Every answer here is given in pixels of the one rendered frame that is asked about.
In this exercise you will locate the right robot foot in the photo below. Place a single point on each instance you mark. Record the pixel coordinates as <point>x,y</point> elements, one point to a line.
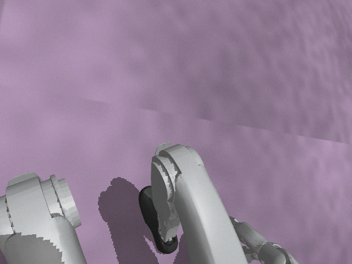
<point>150,217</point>

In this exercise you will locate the right robot arm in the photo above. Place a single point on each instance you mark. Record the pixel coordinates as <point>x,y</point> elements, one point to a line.
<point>272,253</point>

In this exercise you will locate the right robot hand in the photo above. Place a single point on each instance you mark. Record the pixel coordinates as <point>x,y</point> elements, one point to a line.
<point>250,237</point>

